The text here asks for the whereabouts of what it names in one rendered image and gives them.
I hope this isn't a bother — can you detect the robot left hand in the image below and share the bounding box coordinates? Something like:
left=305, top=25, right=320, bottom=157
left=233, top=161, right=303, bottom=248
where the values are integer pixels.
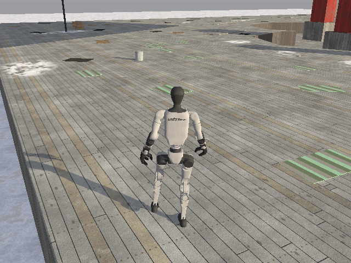
left=140, top=152, right=152, bottom=165

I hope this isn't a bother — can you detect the robot thigh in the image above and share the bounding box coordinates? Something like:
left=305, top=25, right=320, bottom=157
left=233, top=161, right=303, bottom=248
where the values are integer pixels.
left=179, top=153, right=194, bottom=193
left=156, top=151, right=168, bottom=180

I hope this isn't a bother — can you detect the right robot thigh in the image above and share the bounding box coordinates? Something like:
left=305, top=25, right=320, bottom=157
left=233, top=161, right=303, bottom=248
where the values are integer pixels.
left=179, top=153, right=194, bottom=193

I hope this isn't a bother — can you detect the right robot upper arm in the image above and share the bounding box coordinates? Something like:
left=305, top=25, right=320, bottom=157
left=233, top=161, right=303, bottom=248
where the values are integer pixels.
left=188, top=111, right=203, bottom=140

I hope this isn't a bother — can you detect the robot right hand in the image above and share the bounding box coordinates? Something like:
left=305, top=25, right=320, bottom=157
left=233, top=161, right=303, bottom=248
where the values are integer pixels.
left=195, top=147, right=207, bottom=156

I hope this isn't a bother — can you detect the robot right forearm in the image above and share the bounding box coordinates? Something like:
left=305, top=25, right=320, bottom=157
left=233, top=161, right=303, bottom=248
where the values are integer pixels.
left=198, top=132, right=206, bottom=149

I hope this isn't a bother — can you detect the left robot upper arm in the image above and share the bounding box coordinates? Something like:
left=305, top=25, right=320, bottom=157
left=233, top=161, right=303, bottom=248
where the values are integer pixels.
left=150, top=110, right=166, bottom=141

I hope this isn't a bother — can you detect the robot left forearm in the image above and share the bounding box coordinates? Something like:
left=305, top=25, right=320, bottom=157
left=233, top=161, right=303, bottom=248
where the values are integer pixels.
left=142, top=132, right=155, bottom=155

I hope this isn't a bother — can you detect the left robot thigh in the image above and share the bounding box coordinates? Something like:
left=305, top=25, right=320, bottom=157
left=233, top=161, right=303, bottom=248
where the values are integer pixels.
left=156, top=151, right=168, bottom=180

